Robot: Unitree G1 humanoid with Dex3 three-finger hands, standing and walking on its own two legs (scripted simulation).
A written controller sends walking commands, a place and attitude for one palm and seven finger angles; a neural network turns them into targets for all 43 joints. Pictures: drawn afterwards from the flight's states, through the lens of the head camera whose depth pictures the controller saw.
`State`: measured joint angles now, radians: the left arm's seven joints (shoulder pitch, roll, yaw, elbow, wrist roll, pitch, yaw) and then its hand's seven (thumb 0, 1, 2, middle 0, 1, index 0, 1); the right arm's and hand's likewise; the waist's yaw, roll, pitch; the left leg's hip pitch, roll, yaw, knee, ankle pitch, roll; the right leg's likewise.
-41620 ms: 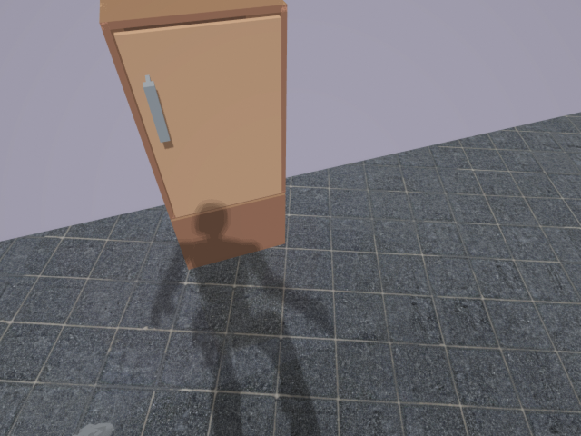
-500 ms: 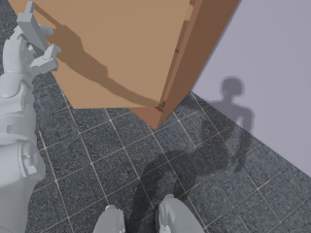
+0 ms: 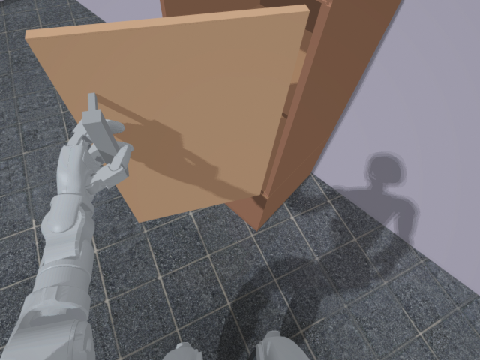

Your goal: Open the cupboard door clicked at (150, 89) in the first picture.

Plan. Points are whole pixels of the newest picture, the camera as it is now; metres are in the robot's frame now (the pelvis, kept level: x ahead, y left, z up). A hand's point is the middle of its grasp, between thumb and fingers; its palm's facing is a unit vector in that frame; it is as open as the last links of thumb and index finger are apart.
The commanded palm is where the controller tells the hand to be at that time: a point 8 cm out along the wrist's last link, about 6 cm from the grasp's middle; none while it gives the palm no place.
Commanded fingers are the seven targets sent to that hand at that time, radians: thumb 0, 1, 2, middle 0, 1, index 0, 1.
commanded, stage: pull the door open along its arc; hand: left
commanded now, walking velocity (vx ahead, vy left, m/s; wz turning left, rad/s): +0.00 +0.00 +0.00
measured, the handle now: (107, 138) +0.48 +0.21 +0.05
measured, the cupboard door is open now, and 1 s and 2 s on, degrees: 58 92 95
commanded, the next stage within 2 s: open thumb and fingers to let go in 0.60 s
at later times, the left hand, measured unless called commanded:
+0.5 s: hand (171, 228) +0.31 +0.09 +0.05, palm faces +0.42 -0.91 +0.01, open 6.4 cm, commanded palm +0.25 +0.12 +0.05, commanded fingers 0.00 0.90 0.90 -0.40 -1.35 -0.40 -1.35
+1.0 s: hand (200, 247) +0.28 +0.05 +0.05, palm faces +0.41 -0.91 +0.00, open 8.1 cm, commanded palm +0.23 +0.10 +0.05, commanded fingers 0.00 -0.22 0.42 -0.32 -1.23 -0.32 -1.23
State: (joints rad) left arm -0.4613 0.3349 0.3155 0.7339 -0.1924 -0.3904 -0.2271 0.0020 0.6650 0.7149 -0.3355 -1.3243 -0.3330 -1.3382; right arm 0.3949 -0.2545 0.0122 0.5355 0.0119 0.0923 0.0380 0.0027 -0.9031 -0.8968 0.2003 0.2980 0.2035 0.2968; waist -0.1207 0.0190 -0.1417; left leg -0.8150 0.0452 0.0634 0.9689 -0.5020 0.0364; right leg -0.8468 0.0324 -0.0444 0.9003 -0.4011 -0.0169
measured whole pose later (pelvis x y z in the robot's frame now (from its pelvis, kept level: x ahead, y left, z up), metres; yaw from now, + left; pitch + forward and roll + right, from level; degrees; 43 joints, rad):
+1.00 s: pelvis -0.02 -0.05 +0.00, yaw +6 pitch +11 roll +1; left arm 0.01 -0.08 -0.16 0.29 0.06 -0.34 0.52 0.01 0.34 0.66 -0.36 -1.29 -0.37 -1.30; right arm 0.18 -0.18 0.00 0.59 -0.07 -0.02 0.02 0.01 -0.90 -0.90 0.20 0.30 0.20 0.30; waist -0.01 0.02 -0.14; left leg -0.68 0.01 -0.01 0.94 -0.45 -0.03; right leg -0.72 -0.01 -0.12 0.96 -0.44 -0.09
